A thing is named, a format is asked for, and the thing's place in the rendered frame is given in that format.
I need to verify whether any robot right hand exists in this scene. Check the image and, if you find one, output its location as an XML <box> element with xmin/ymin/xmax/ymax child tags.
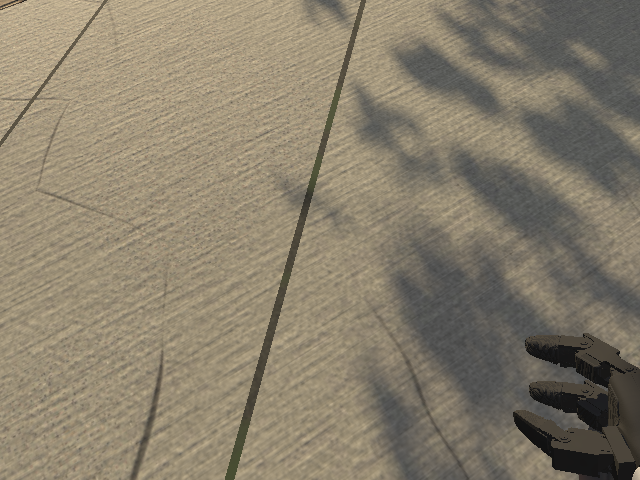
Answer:
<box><xmin>513</xmin><ymin>333</ymin><xmax>640</xmax><ymax>480</ymax></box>

